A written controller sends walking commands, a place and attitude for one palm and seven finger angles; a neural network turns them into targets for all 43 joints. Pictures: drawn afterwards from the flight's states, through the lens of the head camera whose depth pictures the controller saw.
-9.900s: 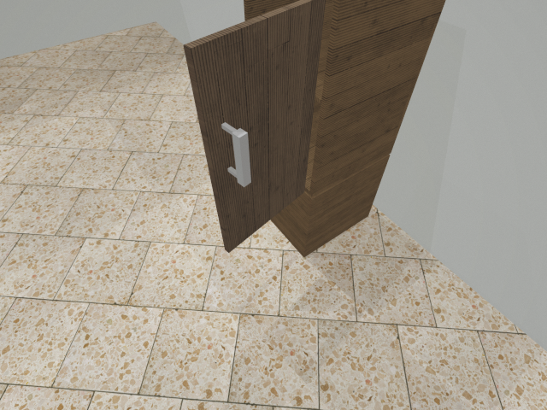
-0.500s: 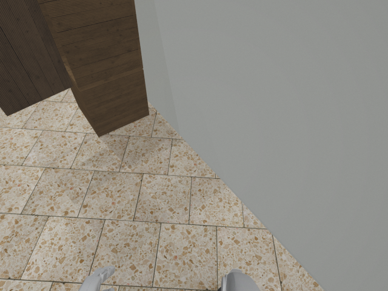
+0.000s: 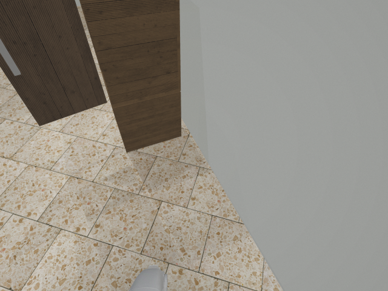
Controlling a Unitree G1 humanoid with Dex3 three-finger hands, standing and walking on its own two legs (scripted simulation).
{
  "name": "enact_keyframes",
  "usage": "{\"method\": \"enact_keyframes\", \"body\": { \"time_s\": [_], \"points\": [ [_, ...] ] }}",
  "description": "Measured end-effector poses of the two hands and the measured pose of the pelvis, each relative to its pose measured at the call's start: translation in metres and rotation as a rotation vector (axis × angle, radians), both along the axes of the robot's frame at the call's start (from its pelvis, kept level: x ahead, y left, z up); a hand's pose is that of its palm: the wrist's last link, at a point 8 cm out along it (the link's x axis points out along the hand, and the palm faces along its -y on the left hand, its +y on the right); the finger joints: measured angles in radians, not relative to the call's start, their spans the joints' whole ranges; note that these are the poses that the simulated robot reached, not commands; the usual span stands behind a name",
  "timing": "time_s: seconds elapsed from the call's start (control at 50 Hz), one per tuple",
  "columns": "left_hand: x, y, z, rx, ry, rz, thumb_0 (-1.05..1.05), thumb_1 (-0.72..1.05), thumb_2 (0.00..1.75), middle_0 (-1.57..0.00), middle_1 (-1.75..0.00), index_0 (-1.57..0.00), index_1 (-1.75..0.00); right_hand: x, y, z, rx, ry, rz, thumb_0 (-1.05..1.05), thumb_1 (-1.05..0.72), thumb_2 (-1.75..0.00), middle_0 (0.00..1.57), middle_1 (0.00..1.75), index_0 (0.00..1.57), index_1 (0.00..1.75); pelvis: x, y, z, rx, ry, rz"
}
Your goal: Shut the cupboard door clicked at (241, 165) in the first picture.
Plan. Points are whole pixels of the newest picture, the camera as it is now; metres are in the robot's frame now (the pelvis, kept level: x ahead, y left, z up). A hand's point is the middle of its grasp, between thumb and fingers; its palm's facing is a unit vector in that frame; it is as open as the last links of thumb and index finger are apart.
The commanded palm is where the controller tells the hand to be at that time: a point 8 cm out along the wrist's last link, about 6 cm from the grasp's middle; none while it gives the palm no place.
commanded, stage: walk to a spot facing it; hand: left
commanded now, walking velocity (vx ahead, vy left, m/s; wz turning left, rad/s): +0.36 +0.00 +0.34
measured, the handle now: (6, 54) +0.83 +0.74 +0.02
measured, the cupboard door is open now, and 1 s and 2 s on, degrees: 100 100 100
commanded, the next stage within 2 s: turn to face it in 0.54 s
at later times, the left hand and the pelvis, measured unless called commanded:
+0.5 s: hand (97, 240) +0.26 +0.27 -0.17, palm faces +0.10 -0.98 -0.16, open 7.4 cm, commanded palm none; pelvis +0.21 +0.09 +0.00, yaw +3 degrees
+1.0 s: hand (130, 174) +0.47 +0.23 -0.17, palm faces +0.12 -0.98 -0.18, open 7.1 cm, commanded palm none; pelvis +0.37 +0.05 -0.01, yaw +7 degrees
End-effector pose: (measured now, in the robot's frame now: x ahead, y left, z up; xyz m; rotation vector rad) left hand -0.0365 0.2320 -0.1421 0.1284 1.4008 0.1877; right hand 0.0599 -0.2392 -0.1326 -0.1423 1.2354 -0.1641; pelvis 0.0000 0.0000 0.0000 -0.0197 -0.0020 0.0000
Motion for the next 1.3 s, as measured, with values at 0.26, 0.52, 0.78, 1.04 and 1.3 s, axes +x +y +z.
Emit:
{"method": "enact_keyframes", "body": {
  "time_s": [0.26, 0.52, 0.78, 1.04, 1.3],
  "points": [
    [0.026, 0.016, -0.028, -0.13, 0.243, 0.153, 0.01, 0.91, 0.89, -0.2, -0.3, -0.2, -0.3, 0.218, 0.081, 0.001, -0.04, -0.213, 0.207, 0.0, -0.91, -0.9, 0.19, 0.29, 0.2, 0.3, 0.12, 0.061, -0.025, 0.007, -0.009, 0.069],
    [0.304, 0.091, 0.0, -0.024, -0.183, 0.008, 0.01, 0.92, 0.9, -0.2, -0.3, -0.19, -0.3, 0.16, 0.083, 0.009, -0.069, 0.103, 0.007, -0.01, -0.94, -0.9, 0.2, 0.3, 0.2, 0.3, 0.219, 0.086, 0.004, 0.008, -0.008, 0.047],
    [0.497, 0.044, -0.008, -0.035, -0.278, -0.186, 0.01, 0.91, 0.9, -0.2, -0.3, -0.19, -0.3, 0.136, 0.11, -0.005, 0.058, 0.452, -0.161, 0.0, -0.91, -0.9, 0.2, 0.3, 0.2, 0.3, 0.333, 0.058, -0.015, 0.021, 0.012, 0.013],
    [0.488, 0.063, -0.001, 0.019, -0.267, 0.038, -0.03, 0.94, 0.89, -0.21, -0.3, -0.2, -0.3, 0.364, 0.067, -0.009, -0.012, 0.138, 0.063, 0.0, -0.91, -0.9, 0.2, 0.3, 0.2, 0.3, 0.379, 0.056, -0.005, 0.014, 0.003, 0.152],
    [0.424, 0.134, -0.025, 0.038, -0.123, 0.256, 0.01, 0.91, 0.89, -0.2, -0.3, -0.2, -0.3, 0.529, 0.119, 0.019, -0.13, -0.148, 0.36, 0.0, -0.91, -0.9, 0.2, 0.29, 0.2, 0.3, 0.404, 0.101, -0.017, -0.006, 0.022, 0.288]
  ]
}}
